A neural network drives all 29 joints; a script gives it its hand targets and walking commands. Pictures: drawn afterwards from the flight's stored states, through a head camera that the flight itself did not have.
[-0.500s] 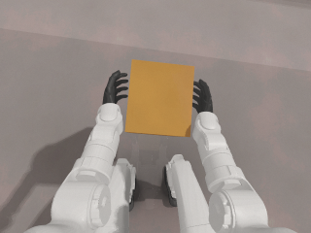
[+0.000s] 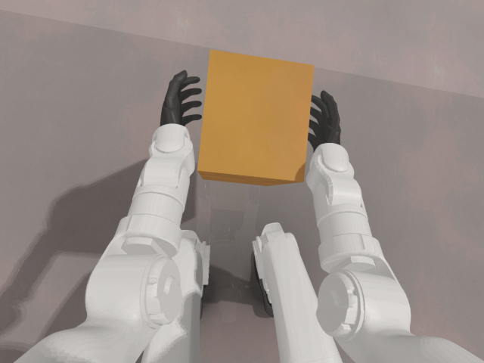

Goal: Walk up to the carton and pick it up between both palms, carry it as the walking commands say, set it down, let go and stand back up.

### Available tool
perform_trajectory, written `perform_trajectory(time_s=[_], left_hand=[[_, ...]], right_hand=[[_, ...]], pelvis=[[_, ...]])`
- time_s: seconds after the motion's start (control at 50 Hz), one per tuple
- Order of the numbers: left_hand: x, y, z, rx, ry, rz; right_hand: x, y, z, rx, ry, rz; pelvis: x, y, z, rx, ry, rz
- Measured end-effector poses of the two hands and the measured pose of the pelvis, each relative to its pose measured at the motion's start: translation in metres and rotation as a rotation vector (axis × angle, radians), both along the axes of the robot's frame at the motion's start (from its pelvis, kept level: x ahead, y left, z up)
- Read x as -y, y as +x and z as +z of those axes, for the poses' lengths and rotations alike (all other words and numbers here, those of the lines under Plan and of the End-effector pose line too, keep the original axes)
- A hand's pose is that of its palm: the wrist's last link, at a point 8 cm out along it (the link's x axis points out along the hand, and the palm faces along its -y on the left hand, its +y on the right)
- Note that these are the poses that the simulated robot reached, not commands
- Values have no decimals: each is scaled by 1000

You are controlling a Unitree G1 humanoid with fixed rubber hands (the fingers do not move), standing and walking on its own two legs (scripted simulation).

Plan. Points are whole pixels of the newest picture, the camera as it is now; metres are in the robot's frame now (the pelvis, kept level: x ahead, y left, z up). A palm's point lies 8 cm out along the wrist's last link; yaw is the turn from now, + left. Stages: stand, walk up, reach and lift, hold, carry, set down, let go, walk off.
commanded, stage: set down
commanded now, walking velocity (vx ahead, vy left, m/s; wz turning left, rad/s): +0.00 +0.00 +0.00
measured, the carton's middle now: (246, 135) +0.48 -0.05 -0.17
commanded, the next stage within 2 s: none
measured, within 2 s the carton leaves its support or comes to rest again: rests again in 1.82 s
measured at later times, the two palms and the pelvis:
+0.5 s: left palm (184, 124) +0.50 +0.07 -0.17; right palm (311, 141) +0.46 -0.17 -0.17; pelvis -0.02 +0.00 -0.07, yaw +0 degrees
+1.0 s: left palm (192, 127) +0.52 +0.06 -0.26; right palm (300, 141) +0.48 -0.18 -0.26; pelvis -0.02 +0.00 -0.12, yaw +0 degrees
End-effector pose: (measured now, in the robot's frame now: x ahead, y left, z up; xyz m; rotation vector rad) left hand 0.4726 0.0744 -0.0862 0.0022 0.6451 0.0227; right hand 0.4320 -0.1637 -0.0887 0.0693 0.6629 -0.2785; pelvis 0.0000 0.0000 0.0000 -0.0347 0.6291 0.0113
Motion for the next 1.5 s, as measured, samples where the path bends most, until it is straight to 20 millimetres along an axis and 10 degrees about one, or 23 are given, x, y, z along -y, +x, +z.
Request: perform_trajectory(time_s=[1.14, 1.5], left_hand=[[10, 55, -197, -59, 37, -9], [16, 55, -209, -59, 43, -16]], right_hand=[[11, 58, -199, -66, 3, 53], [16, 57, -213, -66, 6, 61]], pelvis=[[6, -21, -136, 11, 4, 4], [7, -29, -146, 140, 16, 3]])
